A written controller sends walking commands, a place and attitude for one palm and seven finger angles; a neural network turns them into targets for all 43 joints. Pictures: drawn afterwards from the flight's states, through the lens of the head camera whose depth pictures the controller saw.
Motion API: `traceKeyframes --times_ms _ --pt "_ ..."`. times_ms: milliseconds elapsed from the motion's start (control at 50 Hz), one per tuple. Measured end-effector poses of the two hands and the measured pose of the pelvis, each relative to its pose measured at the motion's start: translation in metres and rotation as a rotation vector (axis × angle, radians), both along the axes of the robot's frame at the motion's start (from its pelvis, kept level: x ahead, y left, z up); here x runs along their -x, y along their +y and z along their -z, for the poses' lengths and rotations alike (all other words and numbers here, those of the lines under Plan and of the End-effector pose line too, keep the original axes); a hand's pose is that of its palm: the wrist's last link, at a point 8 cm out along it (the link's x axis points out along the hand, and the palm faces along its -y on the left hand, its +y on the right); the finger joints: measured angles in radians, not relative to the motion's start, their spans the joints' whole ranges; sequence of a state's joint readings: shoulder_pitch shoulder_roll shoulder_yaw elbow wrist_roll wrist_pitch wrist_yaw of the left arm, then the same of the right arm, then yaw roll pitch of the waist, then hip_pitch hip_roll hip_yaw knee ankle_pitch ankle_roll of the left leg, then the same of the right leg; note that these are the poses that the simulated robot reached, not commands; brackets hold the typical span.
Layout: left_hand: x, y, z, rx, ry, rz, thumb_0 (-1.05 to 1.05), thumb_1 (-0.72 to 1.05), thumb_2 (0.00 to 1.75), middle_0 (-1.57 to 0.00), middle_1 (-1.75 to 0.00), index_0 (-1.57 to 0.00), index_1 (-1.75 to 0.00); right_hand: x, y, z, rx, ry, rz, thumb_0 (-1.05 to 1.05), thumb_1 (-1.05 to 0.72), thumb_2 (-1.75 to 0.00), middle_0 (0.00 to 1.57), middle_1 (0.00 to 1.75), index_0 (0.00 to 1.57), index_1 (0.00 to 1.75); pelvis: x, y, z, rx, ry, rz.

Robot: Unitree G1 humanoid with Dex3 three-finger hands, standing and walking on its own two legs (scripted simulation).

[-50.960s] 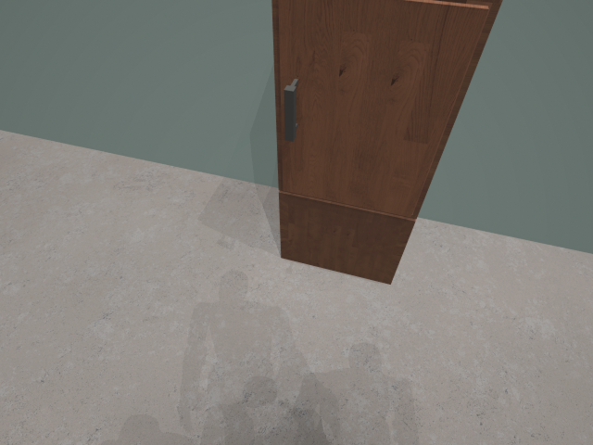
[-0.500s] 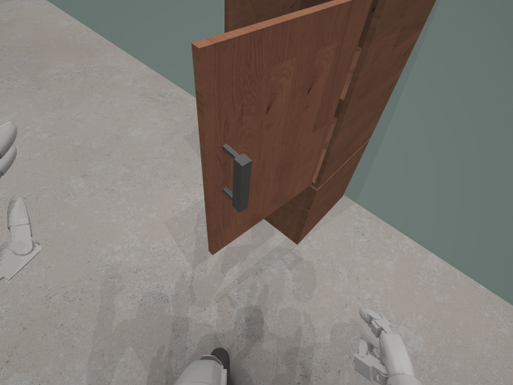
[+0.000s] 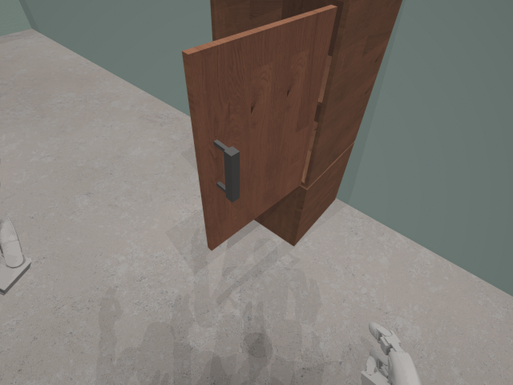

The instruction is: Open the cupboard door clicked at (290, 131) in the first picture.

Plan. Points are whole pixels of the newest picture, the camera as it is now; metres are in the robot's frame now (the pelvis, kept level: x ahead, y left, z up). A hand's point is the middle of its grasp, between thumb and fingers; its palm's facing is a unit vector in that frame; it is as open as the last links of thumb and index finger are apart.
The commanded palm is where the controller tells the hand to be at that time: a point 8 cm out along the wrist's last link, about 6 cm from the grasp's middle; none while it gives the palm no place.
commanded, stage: stop stepping back and stand still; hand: left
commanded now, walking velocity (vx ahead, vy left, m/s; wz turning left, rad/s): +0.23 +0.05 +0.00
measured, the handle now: (225, 171) +0.56 +0.08 -0.01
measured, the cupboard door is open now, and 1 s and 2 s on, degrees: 84 84 84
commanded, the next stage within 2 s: let the arm hang, fingers relaxed in 0.50 s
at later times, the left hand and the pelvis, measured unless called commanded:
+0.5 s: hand (12, 266) +0.21 +0.27 +0.18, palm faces +0.41 -0.76 -0.50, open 7.4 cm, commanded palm +0.14 +0.31 +0.19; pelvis +0.01 +0.01 +0.01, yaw +1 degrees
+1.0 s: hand out of the picture -0.05 +0.21 -0.17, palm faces +0.10 -0.98 -0.18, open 7.0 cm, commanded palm none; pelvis -0.02 +0.03 +0.01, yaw +4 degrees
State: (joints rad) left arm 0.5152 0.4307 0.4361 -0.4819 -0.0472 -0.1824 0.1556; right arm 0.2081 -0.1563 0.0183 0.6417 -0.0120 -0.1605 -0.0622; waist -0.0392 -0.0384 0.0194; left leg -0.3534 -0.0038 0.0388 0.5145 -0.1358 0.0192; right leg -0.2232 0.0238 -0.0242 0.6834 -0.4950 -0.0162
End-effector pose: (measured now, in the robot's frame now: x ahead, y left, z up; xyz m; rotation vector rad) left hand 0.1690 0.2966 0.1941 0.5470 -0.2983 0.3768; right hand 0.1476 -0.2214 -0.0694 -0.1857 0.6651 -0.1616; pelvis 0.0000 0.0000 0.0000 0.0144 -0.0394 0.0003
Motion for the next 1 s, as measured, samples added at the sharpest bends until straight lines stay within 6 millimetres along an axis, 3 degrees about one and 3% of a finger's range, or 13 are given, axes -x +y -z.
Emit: traceKeyframes --times_ms 80,160,260,360,480,600,640,680,720,780,840,880,1000 --pt "0.024 -0.019 -0.009 -0.059 0.042 0.027 0.02 0.89 0.89 -0.21 -0.30 -0.21 -0.30 -0.002 0.006 0.001 -0.043 -0.003 -0.039 0.01 -0.90 -0.90 0.20 0.30 0.20 0.30 0.008 -0.008 -0.002 0.002 0.013 -0.009" --pt "0.037 -0.013 -0.012 -0.034 0.044 -0.042 0.01 0.88 0.89 -0.22 -0.30 -0.22 -0.30 0.005 -0.001 0.004 -0.025 0.073 -0.061 0.01 -0.90 -0.89 0.20 0.30 0.20 0.30 0.005 -0.010 -0.012 -0.017 0.031 -0.006" --pt "0.030 0.005 -0.001 0.026 0.060 -0.146 0.01 0.88 0.89 -0.22 -0.30 -0.22 -0.30 0.008 -0.016 0.008 0.025 0.123 -0.053 0.01 -0.90 -0.89 0.20 0.30 0.20 0.30 0.001 -0.006 -0.016 -0.029 0.036 -0.038" --pt "0.017 0.008 0.006 0.046 0.038 -0.103 0.02 0.88 0.89 -0.21 -0.30 -0.21 -0.30 -0.003 -0.023 0.008 0.081 0.108 -0.035 0.01 -0.90 -0.90 0.20 0.30 0.20 0.30 -0.005 0.006 -0.006 0.009 0.028 -0.044" --pt "0.005 0.009 -0.001 -0.028 0.061 -0.032 0.02 0.88 0.89 -0.21 -0.30 -0.21 -0.30 -0.020 -0.006 -0.003 0.041 0.046 -0.024 0.01 -0.91 -0.90 0.20 0.30 0.20 0.30 -0.005 0.010 -0.006 0.007 0.026 -0.026" --pt "0.006 0.013 -0.002 -0.042 0.092 -0.018 0.02 0.88 0.89 -0.22 -0.30 -0.22 -0.30 -0.024 0.015 -0.004 -0.011 0.030 -0.041 0.01 -0.91 -0.90 0.20 0.30 0.20 0.30 -0.004 0.014 -0.008 0.020 0.038 -0.018" --pt "0.001 0.020 0.025 -0.024 0.193 -0.015 0.01 0.89 0.89 -0.21 -0.30 -0.21 -0.30 -0.023 0.018 0.006 -0.029 0.048 -0.087 0.01 -0.90 -0.90 0.20 0.30 0.20 0.30 -0.001 0.018 -0.006 0.021 0.053 -0.033" --pt "-0.004 0.029 0.080 0.077 0.404 -0.048 0.01 0.89 0.90 -0.21 -0.30 -0.21 -0.30 -0.019 0.017 0.023 -0.031 0.111 -0.122 0.01 -0.90 -0.90 0.20 0.30 0.20 0.30 0.003 0.023 -0.003 0.020 0.061 -0.044" --pt "0.004 0.030 0.146 0.206 0.651 -0.096 0.00 0.89 0.90 -0.20 -0.30 -0.20 -0.30 -0.011 0.015 0.036 -0.026 0.183 -0.130 0.00 -0.90 -0.90 0.20 0.30 0.20 0.30 0.007 0.027 -0.002 0.018 0.059 -0.054" --pt "0.041 0.011 0.236 0.380 0.998 -0.138 0.01 0.90 0.90 -0.20 -0.30 -0.20 -0.29 0.012 0.012 0.046 -0.014 0.285 -0.111 0.01 -0.91 -0.89 0.20 0.30 0.20 0.30 0.011 0.029 -0.001 0.009 0.045 -0.058" --pt "0.097 -0.025 0.298 0.527 1.286 -0.143 0.01 0.91 0.89 -0.20 -0.30 -0.20 -0.29 0.045 0.010 0.049 0.005 0.400 -0.081 0.01 -0.91 -0.89 0.20 0.30 0.20 0.30 0.015 0.028 -0.003 0.005 0.029 -0.058" --pt "0.135 -0.046 0.322 0.616 1.421 -0.164 0.01 0.92 0.89 -0.20 -0.30 -0.20 -0.29 0.070 0.009 0.050 0.019 0.487 -0.060 0.00 -0.91 -0.89 0.20 0.30 0.20 0.30 0.016 0.028 -0.005 0.010 0.023 -0.061" --pt "0.223 -0.039 0.333 0.694 1.625 -0.315 -0.01 1.00 0.89 -0.21 -0.30 -0.21 -0.29 0.141 0.013 0.053 0.030 0.735 -0.016 0.00 -0.91 -0.90 0.20 0.30 0.20 0.30 0.019 0.028 -0.011 0.029 0.022 -0.077"
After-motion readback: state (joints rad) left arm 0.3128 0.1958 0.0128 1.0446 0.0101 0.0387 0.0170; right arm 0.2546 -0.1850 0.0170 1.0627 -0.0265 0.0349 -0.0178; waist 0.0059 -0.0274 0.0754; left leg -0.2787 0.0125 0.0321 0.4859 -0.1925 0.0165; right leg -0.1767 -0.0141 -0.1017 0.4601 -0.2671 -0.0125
